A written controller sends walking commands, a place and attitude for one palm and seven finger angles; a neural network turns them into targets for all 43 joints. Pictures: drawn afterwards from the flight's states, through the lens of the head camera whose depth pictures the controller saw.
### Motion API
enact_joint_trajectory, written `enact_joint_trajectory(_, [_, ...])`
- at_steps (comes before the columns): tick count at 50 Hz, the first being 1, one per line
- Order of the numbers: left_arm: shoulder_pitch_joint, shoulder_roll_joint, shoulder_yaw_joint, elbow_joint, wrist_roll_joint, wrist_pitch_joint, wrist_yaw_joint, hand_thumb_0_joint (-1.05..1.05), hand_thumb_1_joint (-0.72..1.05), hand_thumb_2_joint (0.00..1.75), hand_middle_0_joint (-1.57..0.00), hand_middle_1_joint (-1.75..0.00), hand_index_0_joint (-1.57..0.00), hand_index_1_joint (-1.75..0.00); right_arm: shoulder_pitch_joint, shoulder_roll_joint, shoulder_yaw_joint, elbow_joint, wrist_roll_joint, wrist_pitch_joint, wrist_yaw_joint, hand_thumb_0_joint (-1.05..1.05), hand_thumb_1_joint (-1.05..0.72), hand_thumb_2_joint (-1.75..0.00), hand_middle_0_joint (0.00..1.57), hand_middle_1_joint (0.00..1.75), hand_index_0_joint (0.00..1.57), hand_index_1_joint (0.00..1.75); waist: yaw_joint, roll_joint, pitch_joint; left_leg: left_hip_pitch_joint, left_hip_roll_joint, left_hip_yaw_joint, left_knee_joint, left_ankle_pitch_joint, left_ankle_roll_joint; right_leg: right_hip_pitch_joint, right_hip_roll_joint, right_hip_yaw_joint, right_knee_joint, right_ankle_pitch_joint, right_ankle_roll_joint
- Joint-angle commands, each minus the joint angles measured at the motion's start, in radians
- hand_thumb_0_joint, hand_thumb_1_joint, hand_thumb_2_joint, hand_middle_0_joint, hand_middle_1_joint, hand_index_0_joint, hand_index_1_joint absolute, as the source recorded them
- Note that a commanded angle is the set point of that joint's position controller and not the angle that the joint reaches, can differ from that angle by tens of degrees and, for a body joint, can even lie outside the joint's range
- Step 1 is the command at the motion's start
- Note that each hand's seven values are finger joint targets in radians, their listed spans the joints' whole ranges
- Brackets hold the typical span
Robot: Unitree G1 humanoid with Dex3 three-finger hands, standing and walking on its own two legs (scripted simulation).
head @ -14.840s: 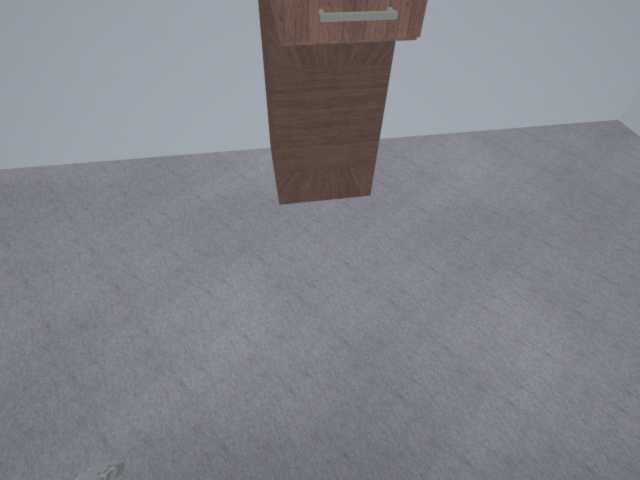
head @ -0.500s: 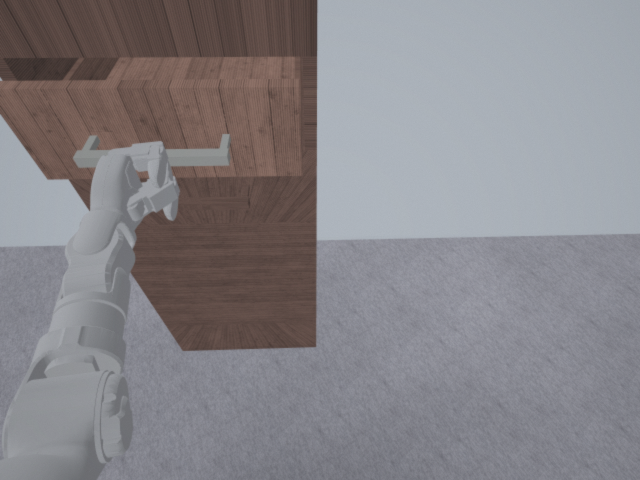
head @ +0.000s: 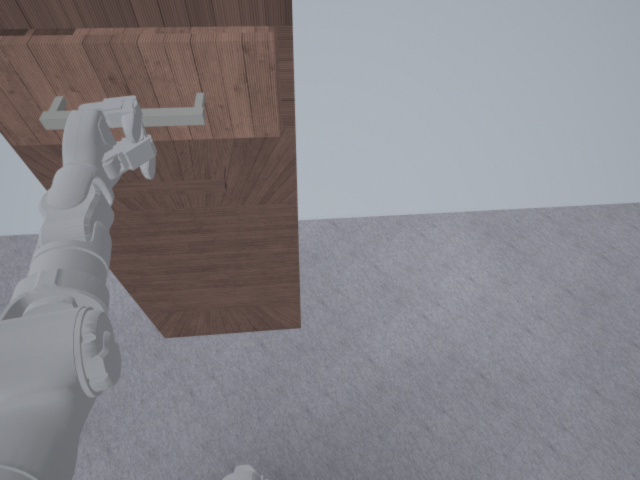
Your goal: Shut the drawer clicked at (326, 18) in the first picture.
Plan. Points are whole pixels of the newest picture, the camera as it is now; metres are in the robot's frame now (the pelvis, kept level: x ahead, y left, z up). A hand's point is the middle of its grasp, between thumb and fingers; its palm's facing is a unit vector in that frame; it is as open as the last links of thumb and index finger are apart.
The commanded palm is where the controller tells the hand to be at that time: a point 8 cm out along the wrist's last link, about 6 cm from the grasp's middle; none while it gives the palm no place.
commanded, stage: push the drawer shut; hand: left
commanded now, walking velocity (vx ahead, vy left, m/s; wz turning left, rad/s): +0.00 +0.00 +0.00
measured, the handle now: (128, 109) +0.56 +0.23 +0.15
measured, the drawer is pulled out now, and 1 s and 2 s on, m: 0.03 0.00 0.00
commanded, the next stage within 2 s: pull the fist back off the drawer in 0.44 s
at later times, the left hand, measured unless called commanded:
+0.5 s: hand (141, 129) +0.52 +0.20 +0.15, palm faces +0.03 -1.00 -0.02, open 3.1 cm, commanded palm +0.55 +0.23 +0.14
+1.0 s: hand (147, 131) +0.51 +0.19 +0.15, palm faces +0.04 -1.00 -0.01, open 3.2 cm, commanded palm +0.49 +0.23 +0.14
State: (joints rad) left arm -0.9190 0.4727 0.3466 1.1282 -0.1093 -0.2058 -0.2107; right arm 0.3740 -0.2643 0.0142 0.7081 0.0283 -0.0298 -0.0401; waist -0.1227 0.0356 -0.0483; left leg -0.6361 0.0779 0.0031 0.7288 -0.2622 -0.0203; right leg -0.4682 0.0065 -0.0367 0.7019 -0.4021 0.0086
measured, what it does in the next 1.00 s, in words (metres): stands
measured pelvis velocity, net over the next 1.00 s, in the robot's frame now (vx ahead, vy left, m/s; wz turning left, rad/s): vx -0.02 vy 0.02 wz -0.02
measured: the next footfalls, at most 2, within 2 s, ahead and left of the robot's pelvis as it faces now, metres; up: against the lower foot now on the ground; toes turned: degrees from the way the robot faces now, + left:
none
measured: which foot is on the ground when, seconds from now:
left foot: down 0.00-1.00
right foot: down 0.00-1.00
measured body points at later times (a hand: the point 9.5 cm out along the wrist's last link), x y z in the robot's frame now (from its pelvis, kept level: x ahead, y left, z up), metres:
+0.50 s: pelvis -0.01 +0.01 -0.01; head +0.08 +0.02 +0.43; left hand +0.51 +0.26 +0.15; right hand -0.04 -0.26 -0.12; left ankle +0.06 +0.13 -0.71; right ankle -0.03 -0.13 -0.71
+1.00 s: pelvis -0.02 +0.02 -0.01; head +0.07 +0.03 +0.43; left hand +0.51 +0.25 +0.15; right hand -0.05 -0.25 -0.12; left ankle +0.06 +0.13 -0.71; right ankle -0.03 -0.13 -0.71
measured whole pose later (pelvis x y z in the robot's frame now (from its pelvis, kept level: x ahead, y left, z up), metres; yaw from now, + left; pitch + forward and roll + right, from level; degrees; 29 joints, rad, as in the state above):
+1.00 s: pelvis -0.02 +0.02 -0.01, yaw -1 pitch +14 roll -3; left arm -1.08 0.54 0.36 1.21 -0.06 -0.20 -0.16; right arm 0.46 -0.26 0.02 0.71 0.00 -0.06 -0.02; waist -0.18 0.03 -0.06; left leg -0.80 0.08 0.00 0.80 -0.26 0.00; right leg -0.62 0.01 -0.03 0.75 -0.39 0.03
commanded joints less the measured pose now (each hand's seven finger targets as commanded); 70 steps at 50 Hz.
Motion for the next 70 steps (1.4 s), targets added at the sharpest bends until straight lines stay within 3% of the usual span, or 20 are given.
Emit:
enact_joint_trajectory(1, [-0.623, 0.268, 0.033, -0.200, -0.010, -0.082, 0.003, 0.00, 0.90, 0.90, -1.40, -1.60, -1.40, -1.60, 0.121, -0.168, -0.053, -0.061, -0.006, -0.027, -0.013, 0.00, -0.90, -0.90, 0.20, 0.30, 0.20, 0.30, -0.061, 0.051, -0.361, 0.377, -0.050, -0.015, -0.033, 0.130, 0.059, -0.125, 0.044, 0.015, -0.122, 0.236, -0.005])
enact_joint_trajectory(6, [-0.679, 0.314, 0.053, -0.142, 0.007, -0.080, 0.002, 0.00, 0.90, 0.90, -1.40, -1.60, -1.40, -1.60, 0.158, -0.179, -0.054, -0.050, -0.013, -0.023, -0.010, 0.00, -0.90, -0.90, 0.20, 0.30, 0.20, 0.30, -0.077, 0.052, -0.370, 0.351, -0.044, -0.022, -0.019, 0.126, 0.059, -0.154, 0.046, 0.014, -0.114, 0.222, -0.003])
enact_joint_trajectory(11, [-0.735, 0.333, 0.052, -0.133, 0.029, -0.081, 0.009, 0.00, 0.90, 0.90, -1.40, -1.60, -1.40, -1.60, 0.191, -0.183, -0.056, -0.045, -0.021, -0.017, -0.007, 0.00, -0.90, -0.90, 0.20, 0.30, 0.20, 0.30, -0.091, 0.109, -0.409, 0.371, -0.038, -0.031, -0.004, 0.153, 0.055, -0.193, 0.049, 0.009, -0.102, 0.219, -0.005])
enact_joint_trajectory(13, [-0.749, 0.345, 0.068, -0.122, 0.028, -0.081, 0.010, 0.00, 0.90, 0.90, -1.40, -1.60, -1.40, -1.60, 0.209, -0.184, -0.058, -0.037, -0.024, -0.014, -0.007, 0.00, -0.90, -0.90, 0.20, 0.30, 0.20, 0.30, -0.100, 0.062, -0.406, 0.358, -0.037, -0.036, 0.003, 0.166, 0.061, -0.189, 0.054, 0.006, -0.101, 0.233, -0.004])
enact_joint_trajectory(18, [-0.826, 0.316, 0.026, -0.114, 0.032, -0.075, 0.023, 0.00, 0.90, 0.90, -1.40, -1.60, -1.40, -1.60, 0.221, -0.188, -0.055, -0.021, -0.026, -0.019, -0.010, 0.00, -0.90, -0.90, 0.20, 0.30, 0.20, 0.30, -0.125, 0.124, -0.369, 0.359, -0.034, -0.043, -0.003, 0.093, 0.056, -0.255, 0.054, 0.003, -0.112, 0.157, -0.008])
enact_joint_trajectory(22, [-0.838, 0.298, -0.009, -0.066, 0.026, -0.062, 0.025, 0.00, 0.90, 0.90, -1.40, -1.60, -1.40, -1.60, 0.223, -0.198, -0.049, -0.010, -0.020, -0.034, -0.016, 0.00, -0.90, -0.90, 0.20, 0.30, 0.20, 0.30, -0.147, 0.111, -0.332, 0.325, -0.026, -0.044, -0.015, 0.008, 0.055, -0.293, 0.050, 0.004, -0.121, 0.094, -0.001])
enact_joint_trajectory(28, [-0.864, 0.351, 0.015, -0.055, 0.017, -0.064, 0.023, 0.00, 0.90, 0.90, -1.40, -1.60, -1.40, -1.60, 0.237, -0.209, -0.039, -0.001, -0.019, -0.060, -0.026, 0.00, -0.90, -0.90, 0.20, 0.30, 0.20, 0.30, -0.146, 0.116, -0.371, 0.314, -0.021, -0.053, -0.018, -0.022, 0.055, -0.284, 0.048, 0.005, -0.117, 0.073, -0.002])
enact_joint_trajectory(32, [-0.872, 0.313, -0.009, -0.063, 0.024, -0.065, 0.027, 0.00, 0.90, 0.90, -1.40, -1.60, -1.40, -1.60, 0.235, -0.208, -0.043, -0.011, -0.022, -0.070, -0.024, 0.00, -0.90, -0.90, 0.20, 0.30, 0.20, 0.30, -0.147, 0.134, -0.368, 0.329, -0.020, -0.065, -0.027, -0.063, 0.047, -0.324, 0.047, -0.006, -0.103, 0.044, -0.005])
enact_joint_trajectory(36, [-0.863, 0.307, 0.005, -0.066, 0.029, -0.064, 0.040, 0.00, 0.90, 0.90, -1.40, -1.60, -1.40, -1.60, 0.237, -0.205, -0.046, -0.017, -0.029, -0.071, -0.015, 0.00, -0.90, -0.90, 0.20, 0.30, 0.20, 0.30, -0.141, 0.127, -0.383, 0.336, -0.025, -0.064, -0.020, -0.045, 0.047, -0.320, 0.050, -0.010, -0.099, 0.055, -0.007])
enact_joint_trajectory(38, [-0.844, 0.357, 0.050, -0.069, 0.036, -0.066, 0.045, 0.00, 0.90, 0.90, -1.40, -1.60, -1.40, -1.60, 0.244, -0.209, -0.047, -0.019, -0.033, -0.066, -0.013, 0.00, -0.90, -0.90, 0.20, 0.30, 0.20, 0.30, -0.125, 0.113, -0.405, 0.331, -0.027, -0.065, -0.012, -0.022, 0.049, -0.299, 0.051, -0.010, -0.092, 0.067, -0.011])
enact_joint_trajectory(41, [-0.831, 0.290, 0.004, -0.100, 0.041, -0.069, 0.042, 0.00, 0.90, 0.90, -1.40, -1.60, -1.40, -1.60, 0.235, -0.197, -0.051, -0.035, -0.033, -0.062, -0.003, 0.00, -0.90, -0.90, 0.20, 0.30, 0.20, 0.30, -0.118, 0.148, -0.409, 0.362, -0.027, -0.068, -0.018, -0.012, 0.042, -0.312, 0.053, -0.019, -0.084, 0.070, -0.013])
enact_joint_trajectory(45, [-0.755, 0.265, 0.008, -0.124, 0.037, -0.069, 0.051, 0.00, 0.90, 0.90, -1.40, -1.60, -1.40, -1.60, 0.226, -0.194, -0.054, -0.050, -0.033, -0.053, 0.005, 0.00, -0.90, -0.90, 0.20, 0.30, 0.20, 0.30, -0.095, 0.139, -0.405, 0.377, -0.025, -0.073, -0.023, 0.008, 0.039, -0.303, 0.056, -0.025, -0.079, 0.081, -0.018])
enact_joint_trajectory(48, [-0.697, 0.283, 0.044, -0.198, 0.031, -0.080, 0.055, 0.00, 0.90, 0.90, -1.40, -1.60, -1.40, -1.60, 0.215, -0.191, -0.061, -0.064, -0.032, -0.049, 0.009, 0.00, -0.90, -0.90, 0.20, 0.30, 0.20, 0.30, -0.065, 0.150, -0.461, 0.416, -0.025, -0.065, -0.014, 0.066, 0.040, -0.259, 0.059, -0.025, -0.072, 0.115, -0.023])
enact_joint_trajectory(50, [-0.632, 0.220, 0.009, -0.198, 0.023, -0.073, 0.052, 0.00, 0.90, 0.90, -1.40, -1.60, -1.40, -1.60, 0.200, -0.181, -0.059, -0.077, -0.027, -0.043, 0.013, 0.00, -0.90, -0.90, 0.20, 0.30, 0.20, 0.30, -0.058, 0.128, -0.434, 0.414, -0.024, -0.058, -0.022, 0.081, 0.039, -0.251, 0.061, -0.030, -0.078, 0.127, -0.020])
enact_joint_trajectory(55, [-0.495, 0.238, 0.051, -0.279, 0.011, -0.063, 0.060, 0.00, 0.90, 0.90, -1.40, -1.60, -1.40, -1.60, 0.166, -0.173, -0.062, -0.112, -0.016, -0.028, 0.013, 0.00, -0.90, -0.90, 0.20, 0.30, 0.20, 0.30, -0.012, 0.092, -0.430, 0.400, -0.030, -0.031, -0.028, 0.136, 0.045, -0.162, 0.063, -0.024, -0.084, 0.186, -0.019])
enact_joint_trajectory(58, [-0.448, 0.226, 0.051, -0.309, 0.002, -0.053, 0.065, 0.00, 0.90, 0.90, -1.40, -1.60, -1.40, -1.60, 0.150, -0.168, -0.061, -0.118, -0.011, -0.020, 0.010, 0.00, -0.90, -0.90, 0.20, 0.30, 0.20, 0.30, -0.011, 0.051, -0.381, 0.382, -0.034, -0.019, -0.033, 0.161, 0.051, -0.123, 0.064, -0.020, -0.091, 0.232, -0.018])
enact_joint_trajectory(63, [-0.440, 0.258, 0.073, -0.370, -0.004, -0.059, 0.060, 0.00, 0.90, 0.90, -1.40, -1.60, -1.40, -1.60, 0.125, -0.163, -0.061, -0.121, -0.004, -0.011, 0.002, 0.00, -0.90, -0.90, 0.20, 0.30, 0.20, 0.30, -0.004, 0.051, -0.389, 0.390, -0.043, -0.002, -0.028, 0.202, 0.055, -0.065, 0.059, -0.006, -0.094, 0.313, -0.015])
enact_joint_trajectory(65, [-0.423, 0.189, 0.027, -0.367, -0.011, -0.056, 0.048, 0.00, 0.90, 0.90, -1.40, -1.60, -1.40, -1.60, 0.113, -0.154, -0.062, -0.121, 0.000, -0.010, 0.003, 0.00, -0.90, -0.90, 0.20, 0.30, 0.20, 0.30, -0.012, 0.049, -0.384, 0.415, -0.046, 0.000, -0.027, 0.227, 0.056, -0.072, 0.058, -0.007, -0.096, 0.342, -0.013])
enact_joint_trajectory(67, [-0.392, 0.217, 0.052, -0.337, -0.023, -0.043, 0.036, 0.00, 0.90, 0.90, -1.40, -1.60, -1.40, -1.60, 0.105, -0.160, -0.062, -0.118, 0.002, -0.004, -0.001, 0.00, -0.90, -0.90, 0.20, 0.30, 0.20, 0.30, -0.006, 0.034, -0.365, 0.393, -0.049, 0.008, -0.028, 0.221, 0.058, -0.053, 0.054, -0.001, -0.103, 0.359, -0.012])
enact_joint_trajectory(70, [-0.241, 0.220, 0.071, -0.430, -0.047, -0.031, 0.006, 0.00, 0.90, 0.90, -1.40, -1.60, -1.40, -1.60, 0.074, -0.158, -0.065, -0.158, 0.009, 0.003, 0.001, 0.00, -0.90, -0.90, 0.20, 0.30, 0.20, 0.30, 0.043, 0.039, -0.437, 0.417, -0.058, 0.020, -0.031, 0.301, 0.062, 0.039, 0.050, 0.004, -0.092, 0.468, -0.015])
